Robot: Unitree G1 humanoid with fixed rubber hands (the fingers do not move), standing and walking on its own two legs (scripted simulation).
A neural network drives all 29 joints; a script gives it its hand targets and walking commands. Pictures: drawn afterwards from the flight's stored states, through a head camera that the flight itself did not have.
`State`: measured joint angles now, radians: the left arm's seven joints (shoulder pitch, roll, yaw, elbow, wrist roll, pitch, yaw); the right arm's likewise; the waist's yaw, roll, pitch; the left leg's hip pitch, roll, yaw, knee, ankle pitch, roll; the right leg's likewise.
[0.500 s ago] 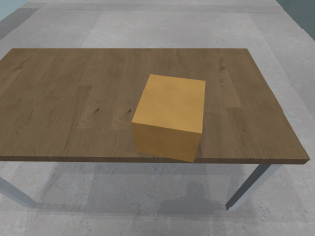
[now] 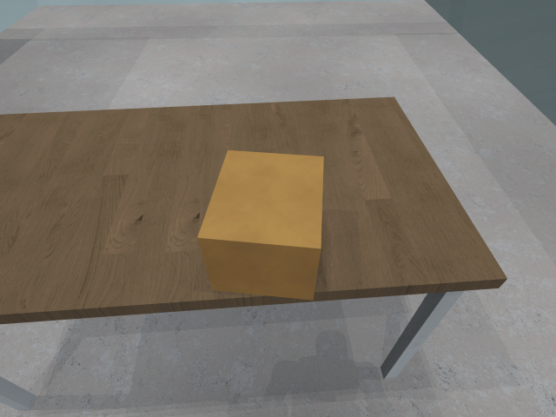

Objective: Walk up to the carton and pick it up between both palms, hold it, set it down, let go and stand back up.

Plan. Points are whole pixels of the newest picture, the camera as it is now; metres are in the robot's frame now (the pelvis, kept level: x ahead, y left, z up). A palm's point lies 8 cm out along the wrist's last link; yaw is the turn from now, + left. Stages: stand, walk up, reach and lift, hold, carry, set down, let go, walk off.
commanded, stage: walk up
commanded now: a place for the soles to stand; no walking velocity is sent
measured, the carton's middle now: (268, 222) +0.47 +0.03 -0.01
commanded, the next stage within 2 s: reach and lift in 0.54 s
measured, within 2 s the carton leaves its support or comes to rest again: neither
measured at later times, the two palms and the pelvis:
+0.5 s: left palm out of the picture +0.07 +0.24 -0.12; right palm out of the picture +0.04 -0.25 -0.13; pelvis +0.01 +0.00 +0.00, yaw -1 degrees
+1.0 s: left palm out of the picture +0.11 +0.23 -0.10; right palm out of the picture +0.14 -0.22 -0.09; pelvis -0.03 -0.01 -0.01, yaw +7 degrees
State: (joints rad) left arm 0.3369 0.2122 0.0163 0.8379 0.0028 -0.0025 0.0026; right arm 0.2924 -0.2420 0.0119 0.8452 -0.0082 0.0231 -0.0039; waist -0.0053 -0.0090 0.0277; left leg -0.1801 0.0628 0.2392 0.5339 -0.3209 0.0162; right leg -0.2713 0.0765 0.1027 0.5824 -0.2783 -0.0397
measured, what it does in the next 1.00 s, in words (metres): stands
